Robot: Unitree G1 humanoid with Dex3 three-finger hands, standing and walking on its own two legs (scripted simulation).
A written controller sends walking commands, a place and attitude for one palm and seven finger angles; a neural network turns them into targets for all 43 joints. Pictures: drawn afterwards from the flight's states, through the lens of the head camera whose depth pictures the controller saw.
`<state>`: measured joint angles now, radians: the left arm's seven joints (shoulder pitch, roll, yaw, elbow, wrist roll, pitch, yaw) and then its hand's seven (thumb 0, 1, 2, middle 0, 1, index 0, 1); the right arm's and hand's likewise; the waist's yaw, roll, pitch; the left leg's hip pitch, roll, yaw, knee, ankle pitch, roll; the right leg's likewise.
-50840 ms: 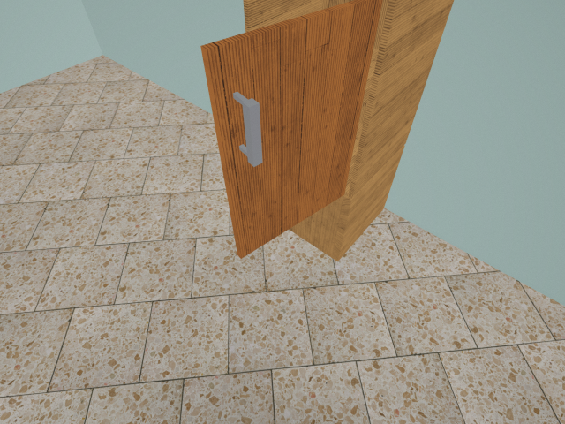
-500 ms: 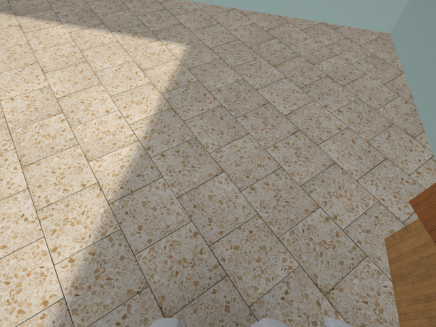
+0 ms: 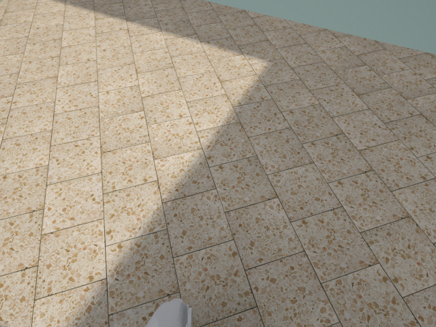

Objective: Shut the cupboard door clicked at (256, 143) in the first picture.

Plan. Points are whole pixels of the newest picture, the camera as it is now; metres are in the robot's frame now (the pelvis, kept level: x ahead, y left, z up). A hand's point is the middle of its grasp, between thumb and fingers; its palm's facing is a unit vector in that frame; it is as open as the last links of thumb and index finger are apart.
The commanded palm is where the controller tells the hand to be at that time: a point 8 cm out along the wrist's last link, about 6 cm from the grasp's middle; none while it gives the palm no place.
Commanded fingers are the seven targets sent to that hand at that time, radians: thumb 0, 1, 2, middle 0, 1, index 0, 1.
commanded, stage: walk to a spot facing it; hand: left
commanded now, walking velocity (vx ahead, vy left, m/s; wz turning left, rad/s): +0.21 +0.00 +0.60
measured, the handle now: out of the picture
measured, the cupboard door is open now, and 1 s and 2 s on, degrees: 20 20 20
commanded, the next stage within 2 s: turn to face it in 0.18 s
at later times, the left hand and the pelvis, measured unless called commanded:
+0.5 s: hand (116, 313) +0.17 +0.23 -0.17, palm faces +0.14 -0.96 -0.24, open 7.4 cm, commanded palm none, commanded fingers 0.00 0.90 0.90 -0.20 -0.30 -0.20 -0.30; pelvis +0.12 +0.02 -0.01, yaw +7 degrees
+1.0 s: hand (135, 244) +0.31 +0.22 -0.16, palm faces -0.15 -0.96 -0.23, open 7.4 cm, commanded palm none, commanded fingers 0.00 0.90 0.90 -0.20 -0.30 -0.20 -0.30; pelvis +0.18 +0.02 +0.00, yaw -11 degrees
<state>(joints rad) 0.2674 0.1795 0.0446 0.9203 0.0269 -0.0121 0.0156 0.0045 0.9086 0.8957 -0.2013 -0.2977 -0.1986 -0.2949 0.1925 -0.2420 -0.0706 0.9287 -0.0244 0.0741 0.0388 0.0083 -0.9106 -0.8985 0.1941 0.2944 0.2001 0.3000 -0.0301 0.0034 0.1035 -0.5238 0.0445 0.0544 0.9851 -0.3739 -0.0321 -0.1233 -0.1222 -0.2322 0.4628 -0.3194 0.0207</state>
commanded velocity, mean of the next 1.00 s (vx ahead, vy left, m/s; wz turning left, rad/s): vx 0.05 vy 0.00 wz -0.31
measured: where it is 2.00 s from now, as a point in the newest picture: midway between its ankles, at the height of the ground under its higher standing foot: (221, 312)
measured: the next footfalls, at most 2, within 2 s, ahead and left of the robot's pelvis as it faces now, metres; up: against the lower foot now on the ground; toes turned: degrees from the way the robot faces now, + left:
left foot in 0.12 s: +0.12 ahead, +0.13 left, +0.00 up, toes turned +10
right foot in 0.52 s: +0.23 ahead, -0.09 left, +0.00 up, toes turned +4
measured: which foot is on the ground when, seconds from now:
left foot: up 0.00-0.10, down 0.12-0.52, up 0.54-0.76, down 0.78-1.00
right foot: down 0.00-0.12, up 0.14-0.50, down 0.52-0.78, up 0.80-1.00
